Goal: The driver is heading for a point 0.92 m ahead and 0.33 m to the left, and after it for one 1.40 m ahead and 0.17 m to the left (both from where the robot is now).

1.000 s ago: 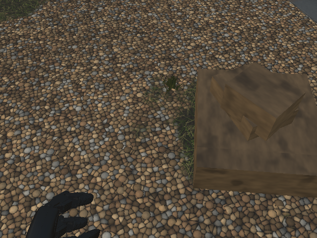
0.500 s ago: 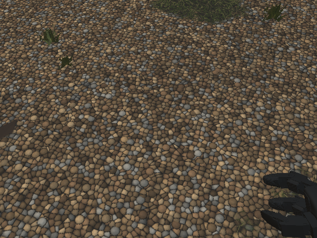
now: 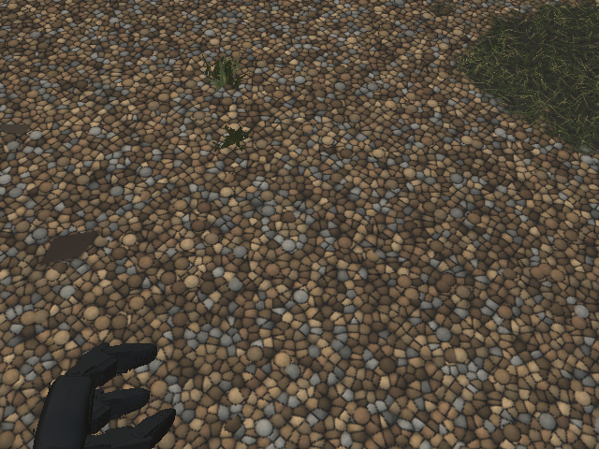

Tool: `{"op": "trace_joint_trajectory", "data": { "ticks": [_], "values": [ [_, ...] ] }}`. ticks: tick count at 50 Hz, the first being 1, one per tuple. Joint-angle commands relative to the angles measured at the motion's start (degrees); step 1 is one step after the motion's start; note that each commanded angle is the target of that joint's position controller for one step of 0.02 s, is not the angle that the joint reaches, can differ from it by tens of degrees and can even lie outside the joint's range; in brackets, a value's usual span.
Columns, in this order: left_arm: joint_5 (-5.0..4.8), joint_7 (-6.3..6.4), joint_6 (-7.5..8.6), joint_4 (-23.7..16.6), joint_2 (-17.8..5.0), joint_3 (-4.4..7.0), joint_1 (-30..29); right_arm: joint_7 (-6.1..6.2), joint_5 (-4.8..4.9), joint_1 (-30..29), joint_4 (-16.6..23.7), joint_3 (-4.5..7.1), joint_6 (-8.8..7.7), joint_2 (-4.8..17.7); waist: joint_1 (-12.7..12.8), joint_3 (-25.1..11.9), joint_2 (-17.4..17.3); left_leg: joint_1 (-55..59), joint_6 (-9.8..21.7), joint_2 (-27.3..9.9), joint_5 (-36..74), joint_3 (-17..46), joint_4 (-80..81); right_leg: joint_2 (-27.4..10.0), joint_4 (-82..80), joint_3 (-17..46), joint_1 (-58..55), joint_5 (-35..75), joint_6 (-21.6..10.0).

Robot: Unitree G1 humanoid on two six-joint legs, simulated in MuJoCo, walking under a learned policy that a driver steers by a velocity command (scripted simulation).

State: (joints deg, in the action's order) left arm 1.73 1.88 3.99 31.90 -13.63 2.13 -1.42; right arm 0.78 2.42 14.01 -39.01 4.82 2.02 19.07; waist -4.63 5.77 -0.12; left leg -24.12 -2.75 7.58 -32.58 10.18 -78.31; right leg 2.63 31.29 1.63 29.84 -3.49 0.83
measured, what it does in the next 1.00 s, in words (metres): walks ahead, turning left: left foot, then right foot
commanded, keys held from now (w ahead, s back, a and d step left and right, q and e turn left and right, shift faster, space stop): q+shift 0.02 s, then w+q+shift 0.08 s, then w+shift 0.90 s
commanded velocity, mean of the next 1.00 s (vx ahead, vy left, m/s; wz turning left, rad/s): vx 0.79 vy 0.00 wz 0.33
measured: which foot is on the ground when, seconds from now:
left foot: up 0.00-0.28, down 0.30-0.70, up 0.72-1.00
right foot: down 0.00-0.26, up 0.28-0.68, down 0.70-1.00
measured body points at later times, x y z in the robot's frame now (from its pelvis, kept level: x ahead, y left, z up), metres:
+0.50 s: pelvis +0.18 +0.03 +0.03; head +0.17 +0.05 +0.48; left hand +0.28 +0.32 -0.07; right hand +0.27 -0.21 -0.08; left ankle +0.06 +0.09 -0.71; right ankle +0.33 -0.09 -0.64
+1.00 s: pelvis +0.58 +0.09 +0.03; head +0.59 +0.10 +0.48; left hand +0.45 +0.33 -0.11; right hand +0.84 -0.08 -0.05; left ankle +0.69 +0.27 -0.64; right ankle +0.51 -0.03 -0.71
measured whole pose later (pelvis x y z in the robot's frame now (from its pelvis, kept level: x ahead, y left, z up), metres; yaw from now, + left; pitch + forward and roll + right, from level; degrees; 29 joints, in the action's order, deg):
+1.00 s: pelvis +0.58 +0.09 +0.03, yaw +17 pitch +1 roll -2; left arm 0.6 -1.6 5.1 52.1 -15.0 2.6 29.2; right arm -3.5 -2.3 5.6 -40.0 0.0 -3.1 15.2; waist 2.8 -0.5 -1.7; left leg -43.0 3.1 -7.1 -2.0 0.1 -52.4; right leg 4.7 12.9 -4.3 -1.6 -16.2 -2.7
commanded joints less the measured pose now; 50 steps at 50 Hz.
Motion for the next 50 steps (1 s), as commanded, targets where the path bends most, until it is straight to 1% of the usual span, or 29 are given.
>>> {"op": "trace_joint_trajectory", "data": {
  "ticks": [1, 2, 4, 7, 10, 11, 12, 13, 14, 15, 16, 17, 18, 21, 23, 26, 31, 33, 34, 35, 36, 37, 38, 39, 40, 42, 43, 47, 50],
  "values": [
    [-0.23, 1.27, -2.32, -3.71, -5.72, 2.01, 2.99, 0.73, 0.20, 1.84, 6.23, 2.25, 1.88, 8.13, 3.63, -13.30, 2.64, -15.49, -3.06, -9.35, 6.13, -4.08, -7.09, -19.59, -11.36, 18.11, -23.68, 3.51, -13.15],
    [-0.44, 1.14, -2.45, -2.10, -7.04, 2.65, 3.01, 0.71, 0.23, 2.74, 6.84, 1.89, 2.25, 6.17, 2.11, -10.95, 4.66, -12.29, -2.11, -10.97, 7.31, -5.41, -1.09, -17.26, -13.90, 13.61, -17.09, -2.86, -11.55],
    [-1.39, 0.79, -1.82, 0.62, -9.60, 4.09, 5.06, 0.13, -0.05, 1.78, 7.76, 0.85, 1.46, 2.58, 2.78, -10.91, 8.15, -9.39, -0.52, -12.16, 6.40, -8.85, 7.70, -16.37, -18.78, 9.59, -14.27, -13.70, -11.13],
    [-2.60, 0.21, -0.26, 2.54, -12.47, 5.62, 5.98, -0.83, -0.99, -0.56, 7.32, 0.39, 0.12, 2.38, 3.50, -12.92, 6.12, -3.33, 3.01, -14.18, 9.14, -8.88, 19.65, -18.72, -22.01, 9.45, -13.64, -22.33, -11.52],
    [-3.79, -1.03, -0.05, 3.44, -12.89, 5.92, 4.22, -1.25, -1.10, 1.61, 4.08, 0.82, -0.58, 3.51, 2.07, -11.52, 6.38, 6.54, 5.40, -12.01, 11.75, -11.97, 30.20, -18.34, -23.30, 5.22, -9.01, -25.35, -10.14],
    [0.99, -2.15, -1.41, 4.44, -10.81, 4.71, 8.40, -3.62, -6.27, 2.19, 4.87, -0.40, 0.48, 2.86, 2.00, -14.66, 3.32, 13.75, 7.10, -8.01, 10.14, -15.40, 34.18, -18.46, -21.10, 1.40, -5.92, -26.88, -7.31],
    [1.21, -2.59, -2.46, 4.83, -11.36, 4.81, 6.98, -4.47, -5.76, 5.51, 3.32, -0.63, 0.55, 1.46, -0.41, -13.06, 4.88, 19.17, 7.66, -6.30, 12.34, -18.58, 38.48, -16.28, -18.71, -1.82, -2.22, -32.24, -5.48],
    [1.28, -2.66, -3.32, 4.30, -10.03, 4.31, 5.10, -4.66, -5.17, 11.30, 0.61, -0.74, 0.13, 1.51, -3.19, -10.51, 2.23, 26.50, 7.87, -4.18, 12.33, -20.47, 42.55, -13.37, -12.55, -5.65, 4.79, -37.65, -3.42],
    [2.07, -2.87, -3.79, 3.84, -6.32, 3.16, 3.42, -4.39, -4.87, 17.27, -2.28, -0.42, -0.52, 2.67, -6.53, -6.32, -8.24, 33.42, 9.04, -6.65, 6.02, -13.41, 49.79, -8.17, 6.52, -11.79, 14.78, -37.05, -1.47],
    [2.03, -3.09, -3.99, 2.66, 2.17, 0.25, 2.91, -3.79, -5.34, 16.38, 0.38, -1.84, -1.73, 3.49, -4.98, -3.28, -18.32, 30.37, 11.10, -20.56, -10.42, 10.88, 55.67, -4.34, 31.79, -9.93, 27.21, -35.29, -0.78],
    [1.05, -2.75, -3.80, -1.26, -1.92, 1.01, 0.90, -1.86, -4.93, 9.42, 4.91, -0.43, -1.75, 9.80, -2.41, -1.31, -11.74, 25.13, 16.23, -29.36, -17.90, 29.86, 69.44, -4.65, 34.10, -3.22, 34.98, -23.59, 0.09],
    [1.21, -2.97, -3.22, -2.67, -7.07, 1.96, -1.92, -0.52, -5.41, 8.05, 4.48, 0.72, -1.61, 11.33, -2.15, -0.14, -6.23, 21.92, 18.20, -29.88, -21.20, 32.14, 72.58, -7.59, 33.88, 0.15, 34.76, -15.92, 0.46],
    [1.20, -3.38, -2.72, -1.08, -9.07, 2.40, 1.39, -0.14, -5.25, 6.03, 4.31, 0.38, -2.20, 10.35, 0.56, -0.45, -6.43, 21.43, 17.32, -27.11, -14.84, 25.92, 71.04, -8.32, 31.90, 0.49, 31.82, -11.14, 0.95],
    [0.50, -4.75, -3.39, 3.31, -10.55, 2.86, 8.12, -0.70, -4.17, 5.48, 2.64, -1.03, -4.69, 5.87, 3.42, -1.27, -5.63, 17.18, 15.03, -19.10, -0.99, 10.54, 72.81, -8.89, 26.33, -1.39, 19.68, -3.88, 2.90],
    [-0.17, -5.50, -3.80, 3.20, -9.13, 2.54, 6.30, -1.36, -3.40, 8.30, 0.53, -0.80, -5.91, 5.33, 3.03, -0.09, -3.72, 18.26, 15.19, -18.30, 4.44, 6.61, 74.32, -8.52, 21.75, -2.02, 18.14, -0.10, 2.68],
    [-0.59, -5.98, -3.61, 2.66, -7.10, 1.74, 2.14, -1.58, -3.30, 10.56, -1.33, -0.27, -6.85, 5.47, 1.67, 0.62, -3.56, 21.40, 14.81, -17.78, 11.38, 1.61, 75.10, -7.89, 14.08, -2.94, 15.99, 4.16, 1.88],
    [-0.53, -6.53, -3.00, 0.72, -7.15, 1.21, -3.32, -1.03, -3.47, 12.51, -4.70, 0.12, -7.49, 6.41, 0.73, 3.29, -4.15, 25.89, 14.15, -20.56, 24.67, -2.74, 77.23, -7.03, 3.29, -5.48, 8.09, 2.12, -2.98],
    [-0.24, -5.62, -2.90, 1.71, -8.16, 1.64, 1.55, -0.90, -3.82, 11.58, -5.95, 0.37, -7.43, 8.18, 3.61, -0.49, -5.13, 28.34, 12.93, -20.30, 52.29, -6.07, 68.61, -3.12, 2.11, -8.42, -1.30, -5.78, -5.87],
    [-0.21, -4.63, -2.75, 3.90, -9.15, 2.25, 9.81, -0.88, -4.24, 11.46, -6.82, 0.64, -7.21, 9.45, 7.58, -5.76, -5.55, 28.32, 12.44, -19.69, 68.77, -7.78, 57.74, 0.11, 2.74, -10.06, -11.05, -9.35, -7.16],
    [0.17, -3.50, -2.39, 8.40, -11.10, 3.16, 24.42, -0.62, -4.61, 9.99, -7.07, 0.65, -6.83, 9.53, 14.48, -13.12, -3.87, 20.72, 11.21, -16.94, 70.73, -10.49, 40.63, 0.89, 3.20, -9.71, -28.54, -11.31, -8.31],
    [1.76, -2.48, -1.88, 10.22, -18.21, 4.97, 32.90, -1.03, -3.02, 13.49, -5.32, -1.03, -7.12, 3.95, 15.84, -21.49, 7.21, 1.37, 9.47, -11.81, 52.02, -11.42, 17.34, -11.55, 0.41, 8.27, -47.83, -31.90, -10.99],
    [1.77, -2.82, -1.32, 11.01, -22.53, 5.80, 35.68, -1.74, -2.69, 14.46, -3.83, -2.41, -8.00, -1.42, 13.76, -27.96, 21.96, -11.72, 8.76, -0.87, 5.85, -4.33, 1.46, -23.03, -13.32, 40.14, -53.54, -52.17, -14.28],
    [1.12, -3.16, -1.20, 11.22, -17.10, 4.57, 29.00, -1.50, -2.92, 6.81, -3.16, -1.72, -8.33, 2.04, 12.65, -19.16, 13.38, -18.33, 10.56, -2.82, 9.40, 0.68, -3.78, -21.91, -18.25, 44.28, -47.09, -46.96, -12.48],
    [0.91, -3.09, -0.96, 11.23, -14.34, 4.22, 25.39, -1.57, -2.73, 4.45, -2.74, -1.42, -8.48, 3.68, 10.25, -12.83, 5.80, -19.40, 10.80, -7.14, 14.55, -1.92, -3.33, -21.80, -16.48, 34.35, -40.22, -39.68, -12.36],
    [0.77, -3.14, -0.64, 11.16, -12.00, 3.63, 22.56, -1.95, -3.42, 2.61, -2.86, -1.95, -8.51, 3.22, 8.58, -10.57, 1.41, -17.03, 10.64, -10.02, 18.03, -3.28, 1.02, -19.51, -16.82, 27.57, -33.46, -32.15, -11.99],
    [0.52, -3.09, -0.15, 12.21, -8.00, 2.02, 20.42, -2.80, -5.16, 3.13, -2.65, -2.70, -7.08, 0.98, 4.34, -6.85, 3.74, -12.72, 8.97, -12.60, 18.51, -4.16, 5.22, -15.99, -19.81, 20.02, -22.60, -27.99, -11.56],
    [0.26, -3.09, 0.40, 12.71, -7.67, 1.83, 20.71, -3.27, -5.27, 2.30, -2.32, -2.95, -6.32, 0.35, 3.82, -5.13, 3.64, -12.96, 8.09, -13.38, 18.40, -4.65, 6.77, -15.29, -22.05, 17.99, -20.13, -27.82, -11.91],
    [-1.07, -3.33, 2.22, 15.11, -8.75, 1.99, 24.37, -4.00, -5.06, -8.85, 2.05, -3.91, -5.31, 0.00, 4.13, 3.18, 2.10, -21.90, 5.28, -16.16, 27.46, -8.38, 18.68, -13.58, -30.13, 9.15, -17.49, -17.75, -13.31],
    [-1.95, -3.35, 3.23, 15.88, -9.09, 1.99, 25.52, -4.96, -4.21, -15.59, 4.06, -4.77, -5.81, -0.99, 5.13, 3.95, 1.31, -12.00, 5.88, -14.43, 38.70, -12.77, 35.93, -10.54, -34.16, 0.43, -15.41, -3.11, -11.41]
  ]
}}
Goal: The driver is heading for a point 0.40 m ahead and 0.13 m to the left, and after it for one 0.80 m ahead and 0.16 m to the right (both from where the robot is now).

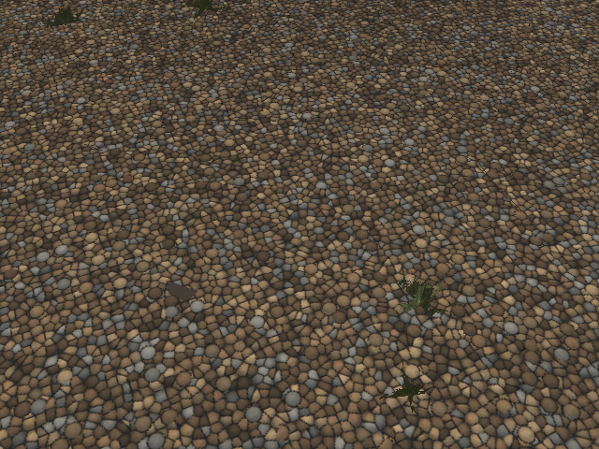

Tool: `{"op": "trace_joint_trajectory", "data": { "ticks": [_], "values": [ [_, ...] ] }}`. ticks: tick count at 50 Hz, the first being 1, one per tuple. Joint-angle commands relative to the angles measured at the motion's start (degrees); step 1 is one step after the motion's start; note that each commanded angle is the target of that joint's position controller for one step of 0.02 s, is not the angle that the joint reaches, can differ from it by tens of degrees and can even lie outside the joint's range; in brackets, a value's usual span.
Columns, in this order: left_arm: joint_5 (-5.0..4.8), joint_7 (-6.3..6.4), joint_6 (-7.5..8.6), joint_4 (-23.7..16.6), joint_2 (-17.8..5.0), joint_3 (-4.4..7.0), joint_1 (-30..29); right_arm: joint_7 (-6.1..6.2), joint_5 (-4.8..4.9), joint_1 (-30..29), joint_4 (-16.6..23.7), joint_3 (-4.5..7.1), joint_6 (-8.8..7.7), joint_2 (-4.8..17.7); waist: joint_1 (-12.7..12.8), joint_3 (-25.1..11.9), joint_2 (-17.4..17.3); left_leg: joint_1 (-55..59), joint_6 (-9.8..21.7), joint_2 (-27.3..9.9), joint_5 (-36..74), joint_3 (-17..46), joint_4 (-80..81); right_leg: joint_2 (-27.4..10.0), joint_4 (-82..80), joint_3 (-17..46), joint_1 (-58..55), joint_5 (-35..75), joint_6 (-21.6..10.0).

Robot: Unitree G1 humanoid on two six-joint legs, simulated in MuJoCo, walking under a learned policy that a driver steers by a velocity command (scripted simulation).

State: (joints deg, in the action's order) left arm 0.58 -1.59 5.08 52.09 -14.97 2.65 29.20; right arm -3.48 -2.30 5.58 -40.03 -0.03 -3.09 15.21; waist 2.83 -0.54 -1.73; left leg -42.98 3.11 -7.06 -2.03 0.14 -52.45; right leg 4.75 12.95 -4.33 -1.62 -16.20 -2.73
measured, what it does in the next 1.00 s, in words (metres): walks ahead, turning right: left foot, then right foot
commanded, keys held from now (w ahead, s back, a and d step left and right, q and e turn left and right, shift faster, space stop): w+shift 0.16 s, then w+q+shift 0.02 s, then q+shift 0.14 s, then e+shift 0.68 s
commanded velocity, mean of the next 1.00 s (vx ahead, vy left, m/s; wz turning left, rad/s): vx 0.41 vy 0.00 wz -0.30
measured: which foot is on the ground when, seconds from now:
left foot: up 0.00-0.16, down 0.18-0.60, up 0.62-1.00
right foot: down 0.00-0.16, up 0.18-0.58, down 0.60-1.00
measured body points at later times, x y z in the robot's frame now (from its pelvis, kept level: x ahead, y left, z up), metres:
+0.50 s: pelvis +0.43 +0.05 +0.00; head +0.47 +0.06 +0.45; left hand +0.66 +0.28 -0.08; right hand +0.45 -0.23 -0.12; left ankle +0.36 +0.11 -0.74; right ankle +0.65 -0.07 -0.69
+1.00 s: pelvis +0.64 +0.08 -0.01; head +0.68 +0.06 +0.44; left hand +0.86 +0.32 -0.10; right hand +0.75 -0.23 -0.09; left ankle +0.77 +0.19 -0.73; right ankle +0.69 -0.02 -0.74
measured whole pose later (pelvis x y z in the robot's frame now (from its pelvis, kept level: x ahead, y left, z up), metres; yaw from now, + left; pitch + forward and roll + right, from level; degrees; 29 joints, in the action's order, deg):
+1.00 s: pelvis +0.64 +0.08 -0.01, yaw -20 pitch +2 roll +1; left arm -1.4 2.6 -3.9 34.8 -19.0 5.6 11.8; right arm 1.4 0.3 2.9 -39.9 2.4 -1.5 15.9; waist 2.9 3.0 0.8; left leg -25.6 -4.3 4.1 -13.4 12.7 -33.7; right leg 12.6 28.2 18.8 22.2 -6.0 -2.0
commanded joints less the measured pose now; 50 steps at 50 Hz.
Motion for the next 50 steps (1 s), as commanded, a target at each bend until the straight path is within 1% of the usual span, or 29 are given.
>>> {"op": "trace_joint_trajectory", "data": {
  "ticks": [1, 4, 6, 8, 9, 10, 11, 12, 13, 15, 16, 17, 19, 21, 24, 27, 29, 30, 31, 32, 33, 34, 35, 36, 38, 41, 44, 48, 50],
  "values": [
    [-1.14, 0.19, 2.44, -3.71, -8.29, 1.50, -3.97, -0.93, 0.73, -8.51, 5.18, -0.08, -0.78, 2.42, -1.93, 10.37, 2.50, 10.40, 0.80, 1.09, 11.24, -3.80, 13.11, -13.32, -17.78, 5.24, 15.20, 14.46, -7.75],
    [-1.06, 0.49, 2.26, -1.99, -10.41, 1.62, -2.24, -0.31, 0.49, -9.54, 4.88, 0.23, -0.85, 3.38, -2.15, 8.66, 3.23, 12.63, 2.90, 4.18, 10.46, -5.82, 19.33, -14.78, -14.28, 2.17, 2.32, 36.37, -6.97],
    [0.16, 1.34, 1.29, -1.08, -13.26, 2.07, -1.91, 0.73, 0.26, -5.08, 3.61, 1.22, -0.65, 5.51, -4.81, 2.55, 7.03, 18.54, 4.21, 9.23, 1.12, -7.61, 19.16, -16.19, -2.63, 1.04, -5.82, 62.53, -5.37],
    [1.80, 2.52, -0.78, -0.96, -14.97, 2.58, -4.45, 2.24, 0.43, 16.09, -2.79, 3.30, -0.40, 9.50, -15.11, -8.46, 8.23, 39.29, 6.10, 11.82, -7.26, -6.92, 20.78, -15.75, 24.80, -0.53, -3.08, 67.83, -3.80],
    [2.36, 2.65, -1.04, -2.25, -11.97, 2.00, -4.97, 3.34, -0.22, 27.71, -5.74, 4.88, -0.15, 13.75, -18.81, -15.73, 5.13, 54.57, 7.33, 3.89, -19.81, 1.35, 17.09, -12.96, 45.81, -0.59, 8.42, 51.87, -3.88],
    [-0.38, 0.61, -0.21, -5.47, -0.67, -0.44, 2.97, 3.49, -1.85, 25.20, -6.12, 6.38, -0.58, 20.03, -7.94, -21.16, -17.06, 69.47, 15.89, -13.77, -29.84, 36.43, 26.35, -0.96, 69.16, 3.00, 33.49, -7.79, -0.71],
    [-0.18, 1.12, 0.69, -5.78, -5.87, 0.12, -2.34, 2.99, 0.32, 23.23, -5.88, 6.44, -0.53, 16.71, -10.35, -21.93, -11.80, 69.46, 16.64, -12.33, -17.80, 49.52, 35.21, -0.51, 74.26, 8.11, 40.84, -10.53, -1.45],
    [-0.39, 1.56, 1.17, -7.87, -6.60, 0.06, -9.27, 3.02, 0.61, 17.33, -6.24, 5.83, -1.18, 13.89, -7.92, -10.82, -5.63, 61.31, 15.25, -9.80, 0.41, 36.12, 32.98, -4.97, 72.20, 8.31, 44.11, -3.51, -1.48],
    [0.42, 1.79, 1.47, -8.22, -6.13, -0.51, -11.87, 2.81, 1.19, 15.34, -6.77, 5.14, -1.51, 10.38, -6.28, -6.40, 1.18, 51.85, 14.49, -7.79, 16.57, 28.17, 31.67, -6.80, 67.41, 7.39, 40.77, -1.48, -0.79],
    [1.94, 1.65, -0.11, -9.70, -5.17, -0.81, -13.88, 3.21, 2.09, 14.61, -8.19, 3.85, -1.81, 5.85, -2.71, -1.32, 1.57, 39.65, 12.89, -3.13, 34.06, 19.30, 32.50, -8.28, 60.92, 7.07, 35.30, -2.80, 1.65],
    [-1.38, 1.47, 1.46, -12.16, -6.06, -0.07, -17.72, 2.41, 3.63, 10.85, -5.01, 3.67, -3.09, 5.01, -2.44, -3.68, 1.94, 40.08, 14.67, -2.73, 27.80, 20.60, 35.92, -7.83, 59.75, 10.21, 35.45, -4.18, 2.46],
    [-1.87, 1.40, 1.39, -11.69, -6.03, -0.24, -16.46, 2.44, 3.83, 8.49, -5.09, 3.90, -3.67, 6.19, -0.22, -3.80, 2.24, 39.25, 14.28, -4.01, 27.81, 18.53, 36.61, -9.71, 54.47, 9.86, 35.70, -3.00, 3.04],
    [-1.03, 1.08, 0.89, -11.81, -4.07, -1.10, -18.79, 3.34, 3.70, 6.53, -5.41, 3.74, -3.93, 6.68, 0.25, -0.07, 2.30, 30.53, 12.72, -2.22, 33.79, 10.99, 38.89, -9.65, 41.91, 6.17, 32.58, 0.50, 4.32],
    [-0.49, 0.62, 1.16, -12.32, -2.03, -2.04, -23.42, 4.28, 2.90, 8.70, -6.74, 3.74, -3.66, 7.33, -2.45, 0.23, 0.20, 26.14, 9.23, 3.17, 32.75, 2.74, 39.42, -6.73, 28.03, 2.24, 26.00, 15.73, 3.85],
    [-1.12, -0.45, 1.06, -13.74, -3.86, -1.30, -28.52, 5.04, 2.29, 13.60, -8.98, 3.67, -3.89, 8.56, -5.82, -0.68, -1.62, 29.34, 5.48, 2.67, 22.74, 0.42, 39.44, -3.90, 18.10, 3.05, 21.86, 34.21, 2.03],
    [-0.87, -1.62, 0.49, -15.13, -8.21, 0.70, -27.76, 6.32, 2.18, 11.30, -8.79, 4.17, -2.30, 9.65, -3.57, -1.27, -2.63, 34.41, 2.23, 1.49, 24.35, -0.96, 31.08, -2.30, 16.83, 2.74, 21.50, 29.20, 0.59],
    [-0.36, -2.32, 0.39, -12.16, -10.66, 2.45, -16.26, 7.35, 1.89, 8.26, -6.70, 4.47, -0.30, 9.96, 1.60, -4.98, -2.04, 35.29, 0.05, 1.90, 34.23, -2.18, 15.89, 0.71, 17.42, 0.43, 13.97, 22.66, -0.76],
    [-0.31, -2.06, 0.33, -10.50, -11.58, 3.20, -8.52, 7.57, 1.51, 6.22, -4.86, 4.49, 0.55, 10.23, 5.50, -6.90, 1.22, 30.18, -2.19, 4.27, 25.89, -2.96, -0.03, -2.47, 13.57, 5.35, 6.76, 27.02, -3.21],
    [-0.29, -1.47, 0.14, -11.87, -14.12, 3.03, -10.13, 6.70, -0.83, 12.89, -3.75, 3.23, 0.73, 4.58, -0.79, -9.72, 17.56, 15.79, -5.07, 13.61, -27.13, -3.36, -20.12, -14.19, 16.88, 22.97, -4.13, 50.96, -9.85],
    [1.52, -1.18, -0.21, -15.52, -15.87, 3.07, -14.27, 5.44, 0.78, 21.36, -2.72, 2.40, 0.40, 3.81, -4.11, -19.94, 20.53, 2.11, -7.95, 17.76, -37.25, 6.34, -36.96, -25.56, 11.26, 50.41, -16.17, 41.22, -22.89],
    [0.50, -0.44, -1.41, -18.59, -13.21, 3.52, -18.73, 4.60, 1.99, 18.29, -2.49, 3.21, 0.18, 9.36, -1.60, -20.86, 11.60, -0.24, -6.00, 13.05, -30.15, 10.76, -38.22, -24.06, 7.46, 50.73, -12.68, 21.21, -21.59],
    [-0.42, 0.56, -2.52, -19.58, -10.29, 2.76, -20.71, 4.67, 2.13, 9.70, -0.35, 3.88, 0.50, 10.90, -0.39, -13.63, 3.53, -0.59, -5.14, 11.61, -25.27, 9.96, -34.35, -19.79, 5.88, 44.42, -3.52, 11.73, -18.00],
    [-0.75, 1.16, -3.21, -19.83, -9.84, 2.34, -21.60, 5.16, 1.43, 6.08, 0.85, 3.88, 0.97, 10.00, -1.70, -9.10, -2.00, 0.45, -5.15, 10.47, -22.68, 9.61, -30.03, -17.19, 4.17, 40.89, 5.19, 8.99, -15.72],
    [-0.70, 1.65, -3.51, -20.10, -10.50, 2.55, -21.74, 5.54, 0.81, 5.07, 2.06, 3.82, 1.47, 9.40, -2.73, -7.46, -1.31, 3.03, -5.25, 9.91, -21.52, 9.87, -25.01, -14.93, 3.54, 38.76, 10.62, 10.03, -14.87],
    [-0.62, 2.06, -4.32, -20.61, -10.16, 2.77, -22.27, 5.60, 0.96, 5.48, 2.56, 3.68, 1.87, 7.31, -4.56, -5.12, 2.20, 8.23, -5.68, 9.55, -21.24, 9.08, -12.46, -9.70, 3.62, 32.83, 17.27, 13.93, -12.14],
    [-1.23, 3.32, -5.74, -20.49, -12.72, 4.07, -19.96, 5.91, 1.35, 3.19, 2.83, 3.12, 1.55, 4.68, -3.97, -8.58, 3.81, 13.68, -7.98, 12.07, -18.12, 7.81, 0.27, -7.71, 6.25, 31.43, 18.35, 24.17, -10.78],
    [-2.13, 4.33, -7.35, -21.18, -13.54, 4.88, -20.04, 5.71, 2.16, 1.02, 2.98, 3.51, 1.83, 5.62, -3.11, -9.40, 6.93, 16.60, -8.65, 12.65, -12.41, 9.04, 6.97, -6.43, 6.41, 32.88, 18.81, 14.44, -8.04],
    [-1.93, 4.50, -8.38, -21.68, -12.35, 5.18, -18.85, 5.13, 2.74, -2.16, 3.78, 4.23, 1.03, 6.44, -1.42, -6.62, 11.17, 20.82, -7.81, 12.95, -11.82, 10.33, 17.39, -5.29, 6.68, 37.65, 17.97, 3.90, -5.95],
    [-2.15, 4.35, -8.54, -22.28, -11.72, 5.28, -19.45, 4.73, 3.06, -0.07, 3.07, 5.13, 0.28, 7.68, -2.66, -5.99, 12.28, 26.49, -6.44, 11.57, -8.33, 10.31, 26.91, -4.27, 9.11, 39.59, 17.81, 2.12, -4.38]
  ]
}}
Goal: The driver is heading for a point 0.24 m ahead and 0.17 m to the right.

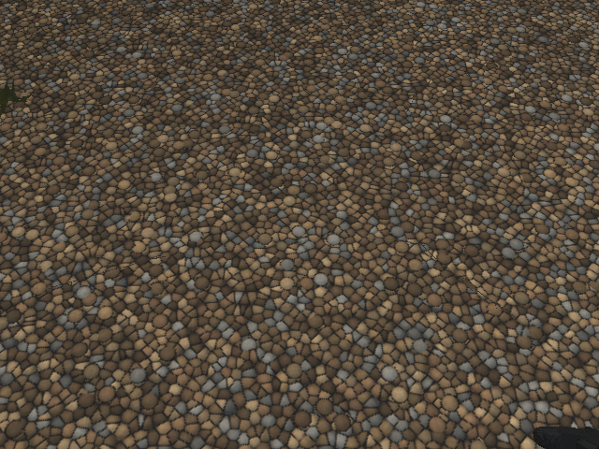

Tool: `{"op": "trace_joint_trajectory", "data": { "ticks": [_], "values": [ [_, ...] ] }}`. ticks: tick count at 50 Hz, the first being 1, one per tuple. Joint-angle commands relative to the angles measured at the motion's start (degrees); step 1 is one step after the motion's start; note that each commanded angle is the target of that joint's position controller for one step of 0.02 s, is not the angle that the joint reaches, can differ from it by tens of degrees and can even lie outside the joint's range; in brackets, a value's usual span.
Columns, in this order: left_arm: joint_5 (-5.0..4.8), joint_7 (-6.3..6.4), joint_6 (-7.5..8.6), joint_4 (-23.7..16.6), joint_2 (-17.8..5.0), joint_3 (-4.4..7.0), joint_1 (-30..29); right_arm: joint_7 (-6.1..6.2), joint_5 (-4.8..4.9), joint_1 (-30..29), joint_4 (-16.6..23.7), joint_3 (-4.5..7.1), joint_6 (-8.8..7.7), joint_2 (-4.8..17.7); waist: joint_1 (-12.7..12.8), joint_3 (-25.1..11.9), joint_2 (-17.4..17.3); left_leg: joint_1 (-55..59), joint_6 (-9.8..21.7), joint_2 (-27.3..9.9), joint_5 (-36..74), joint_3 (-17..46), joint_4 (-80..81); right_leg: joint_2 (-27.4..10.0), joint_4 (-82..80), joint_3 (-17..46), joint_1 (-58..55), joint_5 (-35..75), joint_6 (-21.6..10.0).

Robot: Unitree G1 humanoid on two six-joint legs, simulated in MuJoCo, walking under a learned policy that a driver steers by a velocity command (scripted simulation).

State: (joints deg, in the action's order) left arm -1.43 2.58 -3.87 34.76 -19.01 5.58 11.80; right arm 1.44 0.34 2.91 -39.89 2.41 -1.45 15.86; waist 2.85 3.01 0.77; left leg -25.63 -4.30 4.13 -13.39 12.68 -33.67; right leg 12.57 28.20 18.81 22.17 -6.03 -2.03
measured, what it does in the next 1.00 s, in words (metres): steps on the spot, turning right: left foot, then right foot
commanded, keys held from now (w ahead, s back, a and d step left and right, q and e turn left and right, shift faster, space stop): e+shift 0.82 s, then shift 0.18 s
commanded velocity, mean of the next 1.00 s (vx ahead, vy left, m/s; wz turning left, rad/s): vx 0.01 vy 0.00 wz -0.92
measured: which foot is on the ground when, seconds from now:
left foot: up 0.00-0.00, down 0.02-0.52, up 0.54-0.92, down 0.94-1.00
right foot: down 0.00-0.04, up 0.06-0.48, down 0.50-0.94, up 0.96-1.00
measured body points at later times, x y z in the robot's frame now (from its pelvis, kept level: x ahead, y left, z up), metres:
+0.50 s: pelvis +0.03 +0.02 +0.00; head +0.06 -0.02 +0.45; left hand +0.32 +0.18 -0.08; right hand +0.03 -0.31 -0.10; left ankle +0.09 +0.15 -0.73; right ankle -0.03 -0.09 -0.73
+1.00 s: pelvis +0.07 -0.01 +0.00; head +0.09 -0.03 +0.45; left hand +0.42 +0.00 -0.07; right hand -0.06 -0.31 -0.08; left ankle +0.18 +0.03 -0.73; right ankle -0.04 -0.08 -0.71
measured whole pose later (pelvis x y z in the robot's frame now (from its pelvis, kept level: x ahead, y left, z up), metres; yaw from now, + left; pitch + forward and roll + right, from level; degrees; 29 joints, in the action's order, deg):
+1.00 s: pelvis +0.07 -0.01 +0.00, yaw -55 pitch +2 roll +1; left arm -0.6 1.7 -2.8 33.1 -19.3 4.5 6.3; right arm -0.1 -1.5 7.7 -39.2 4.6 -1.3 16.5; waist -0.2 1.1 2.6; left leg -19.7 1.0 3.7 -13.0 3.4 -31.1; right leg 8.2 46.9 15.5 22.4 -28.6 0.0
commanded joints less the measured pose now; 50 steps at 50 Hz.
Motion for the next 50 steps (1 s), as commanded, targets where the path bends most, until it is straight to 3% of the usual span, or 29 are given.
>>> {"op": "trace_joint_trajectory", "data": {
  "ticks": [1, 2, 3, 4, 5, 6, 7, 10, 14, 19, 23, 24, 25, 26, 27, 28, 29, 30, 31, 32, 34, 37, 41, 44, 46, 47, 48, 49, 50],
  "values": [
    [-0.51, -0.03, 0.41, -5.00, -6.15, 1.92, -1.34, -0.14, 0.27, 3.93, 2.43, 3.31, -1.53, 8.22, -3.09, -10.05, 7.28, 15.25, 2.87, -3.72, 7.65, -1.36, 14.50, -9.43, -1.76, 14.39, -3.30, -15.46, -3.18],
    [-0.15, -0.25, 0.28, -4.19, -2.74, 0.98, 3.53, 0.22, -0.81, 3.45, 3.36, 3.82, -1.04, 10.77, -0.57, -13.41, -1.53, 23.48, 8.08, -15.61, 8.88, 7.41, 14.82, -4.63, 10.30, 6.81, 2.57, -28.20, -0.76],
    [-0.51, -0.73, 0.92, -6.41, -4.09, 1.38, 3.14, 0.15, -3.31, 2.41, 3.63, 4.12, -0.25, 12.96, 0.92, -11.45, -16.84, 21.10, 16.05, -24.31, 11.64, 19.79, 17.60, -0.01, 23.22, -4.46, 12.23, -31.39, 1.77],
    [0.11, -1.20, 1.61, -5.57, -9.82, 2.71, 3.03, 0.39, -3.49, 0.67, 4.96, 3.79, -0.34, 9.56, 0.55, -9.81, -14.74, 18.66, 18.15, -25.85, 10.00, 20.03, 18.18, -5.63, 32.71, -5.82, 14.61, -26.55, 4.31],
    [-0.18, -1.35, 1.34, -3.99, -11.40, 3.30, 3.70, 0.88, -2.63, -2.06, 6.02, 3.03, -0.09, 6.61, 0.65, -7.95, -10.73, 17.00, 16.23, -22.15, 6.82, 12.57, 17.04, -7.38, 36.25, -7.30, 14.76, -21.94, 5.20],
    [-0.03, -1.03, 0.63, -2.41, -10.21, 3.19, 4.88, 1.31, -1.83, -3.25, 6.74, 2.64, 0.34, 5.45, 0.60, -6.92, -7.73, 16.11, 14.09, -18.44, 5.67, 7.03, 16.01, -8.01, 40.07, -8.63, 14.77, -18.72, 6.02],
    [0.22, -1.01, 0.17, -2.06, -8.75, 2.75, 5.89, 1.72, -1.22, -3.57, 6.89, 2.48, 0.75, 5.51, 0.30, -5.66, -6.74, 15.36, 13.73, -17.27, 7.21, 3.96, 15.84, -8.57, 44.75, -10.17, 16.03, -16.58, 6.69],
    [-0.41, -1.29, 0.24, -4.23, -5.84, 1.40, 2.29, 2.36, -1.88, -0.51, 6.32, 2.29, 1.47, 5.96, -2.06, -4.15, -7.62, 16.67, 15.04, -15.88, 12.51, -3.44, 16.91, -12.28, 44.23, -15.90, 18.63, -13.00, 8.36],
    [-0.23, -1.81, 0.70, -6.64, -4.54, 0.64, -2.14, 2.09, -2.01, 3.58, 5.11, 3.43, 1.96, 8.38, -5.18, -6.21, -8.91, 23.70, 17.47, -19.45, 15.64, -6.17, 16.93, -16.77, 35.71, -17.18, 19.11, -13.05, 9.85],
    [0.13, -2.85, 0.25, -6.80, -3.55, 0.30, -2.72, 0.45, -1.28, 1.82, 4.70, 4.85, 1.73, 10.73, -4.44, -7.26, -9.77, 20.55, 16.66, -21.58, 17.31, -13.30, 16.46, -17.79, 23.54, -20.85, 8.66, -13.20, 7.43],
    [-0.14, -3.85, -1.20, -6.70, -4.26, 1.20, -2.49, -0.89, 0.67, 2.20, 3.66, 5.74, 0.90, 11.36, -3.14, -8.04, -10.38, 21.49, 13.57, -23.88, 19.21, -16.76, 11.73, -16.40, 11.15, -23.38, 1.00, -13.02, 3.67],
    [-0.24, -3.96, -1.40, -5.98, -4.27, 1.65, -0.67, -0.98, 1.28, 1.88, 3.30, 5.80, 0.85, 10.96, -1.59, -8.48, -9.61, 20.12, 11.36, -23.38, 17.81, -18.83, 8.20, -15.27, 4.94, -24.22, -3.55, -9.35, 2.03],
    [-0.13, -3.47, -1.40, -4.56, -5.55, 2.53, 2.70, -1.20, 1.48, 4.18, 2.02, 5.54, 0.81, 9.11, -0.37, -9.05, -6.42, 15.62, 7.90, -21.11, 13.70, -21.72, 2.01, -13.69, -0.91, -23.02, -11.12, -3.77, -0.24],
    [-0.25, -2.48, -1.05, -3.68, -11.71, 4.66, 7.54, -1.52, 0.21, 5.88, 2.07, 4.96, 0.78, 6.61, 0.59, -8.84, 6.29, 1.49, 2.74, -15.37, -2.22, -25.96, -13.11, -20.74, -5.72, -9.77, -23.23, 15.88, -4.82],
    [0.98, -2.06, 0.01, -5.32, -18.95, 5.47, 6.02, -1.36, -2.16, 2.23, 7.29, 3.60, 0.50, 3.83, -1.72, -10.40, 22.07, -18.68, -1.61, -6.61, -25.93, -21.67, -27.93, -33.39, -4.55, 13.54, -29.71, 28.93, -16.69],
    [2.63, -2.87, 1.88, -6.27, -14.96, 4.82, 5.53, -0.66, -2.18, -3.36, 7.84, 4.43, 0.26, 7.08, 3.14, -14.67, 12.55, -20.29, -0.86, -5.83, -24.75, -11.12, -35.91, -33.80, -7.04, 12.94, -27.28, 22.59, -19.56],
    [2.53, -2.84, 3.05, -5.33, -13.46, 3.92, 4.07, -0.25, -0.84, -4.85, 8.17, 4.63, 0.18, 7.82, 1.54, -11.84, 9.81, -20.34, 0.87, -6.17, -19.39, -9.02, -36.42, -30.83, -8.18, 8.59, -24.22, 16.44, -16.65],
    [1.13, -2.22, 3.33, -5.23, -11.81, 3.55, 0.82, 0.36, -0.72, -3.31, 7.12, 4.89, 0.16, 7.89, -0.78, -9.37, 6.34, -20.23, 1.52, -6.99, -13.94, -8.09, -34.34, -27.57, -8.00, 4.99, -21.68, 12.25, -13.31],
    [0.00, -1.66, 2.91, -5.71, -9.88, 2.74, -2.29, 0.87, -1.25, -1.72, 6.51, 5.14, 0.30, 8.75, -2.38, -8.34, 6.09, -19.05, 1.40, -7.18, -10.46, -7.72, -32.04, -26.17, -7.53, 2.95, -19.07, 12.13, -11.47],
    [0.11, -1.14, 2.54, -6.43, -9.30, 2.28, -4.38, 0.83, -1.60, -0.41, 5.99, 5.24, 0.32, 8.72, -3.61, -8.60, 6.77, -15.36, 1.00, -6.20, -7.69, -8.03, -31.52, -24.38, -7.15, 1.26, -15.53, 14.28, -10.79],
    [0.75, -0.57, 2.15, -6.53, -9.20, 2.16, -4.66, 0.42, -1.39, 1.49, 5.07, 4.89, 0.10, 7.48, -4.19, -10.23, 6.13, -11.78, 0.20, -3.92, -4.29, -8.28, -28.28, -22.29, -6.23, 0.52, -13.75, 15.63, -10.33],
    [0.23, -0.14, 1.93, -5.94, -10.08, 2.52, -3.70, 0.05, -0.83, 0.05, 5.26, 3.93, 0.00, 5.50, -3.27, -10.12, 6.27, -9.29, -0.58, -1.36, -2.73, -7.28, -18.01, -20.50, -4.79, 3.06, -13.30, 12.37, -9.58],
    [0.17, -0.35, 1.42, -6.24, -10.86, 2.84, -4.51, -0.73, -0.43, -0.81, 5.52, 3.83, -0.27, 6.10, -2.51, -9.60, 8.85, -3.97, -0.28, 0.64, -3.13, -5.64, -9.01, -19.56, -3.40, 9.11, -10.77, 8.32, -9.09],
    [0.33, -0.80, 1.31, -6.16, -9.48, 2.09, -5.49, -1.33, -0.27, 1.70, 4.89, 4.03, -0.65, 7.22, -2.29, -11.06, 10.92, 1.41, 0.76, -0.45, -3.33, -6.11, -3.35, -19.59, -0.40, 10.97, -11.65, 12.66, -8.40],
    [-0.06, -0.87, 1.18, -5.97, -8.13, 1.32, -6.55, -1.73, -0.37, 3.94, 4.42, 4.19, -1.09, 7.07, -3.79, -10.52, 10.45, 9.24, 2.47, -1.62, 4.92, -7.57, 7.14, -17.60, 2.05, 10.99, -9.43, 9.77, -6.59],
    [0.27, -0.81, 1.27, -5.48, -6.30, 0.71, -4.36, -1.60, -0.99, 3.87, 4.75, 4.46, -1.13, 8.32, -3.08, -10.51, 7.01, 14.36, 4.36, -6.07, 11.19, -4.30, 10.57, -15.12, 5.09, 9.14, -6.56, 1.01, -4.29],
    [1.50, -0.91, 1.45, -4.91, -3.05, -0.32, 0.67, -1.23, -2.02, 2.03, 6.24, 4.77, -0.79, 11.68, 0.56, -11.42, -7.70, 19.36, 9.65, -17.55, 23.11, 8.07, 12.88, -7.52, 16.76, 0.77, -1.08, -20.96, -0.77],
    [1.02, -0.61, 2.00, -6.20, -6.50, 0.64, -1.33, -1.31, -3.26, 4.32, 5.10, 5.11, -0.61, 12.66, -0.36, -7.80, -18.00, 17.57, 20.32, -25.53, 25.60, 21.84, 16.10, -3.35, 28.12, -5.80, 8.35, -34.50, 2.72],
    [1.16, -0.34, 2.31, -4.62, -10.84, 1.97, -0.63, -1.28, -2.19, 3.85, 5.75, 4.52, -0.80, 10.36, -1.05, -7.10, -12.22, 16.60, 22.27, -26.22, 20.48, 20.95, 15.74, -6.63, 37.81, -5.60, 10.15, -31.69, 4.48]
  ]
}}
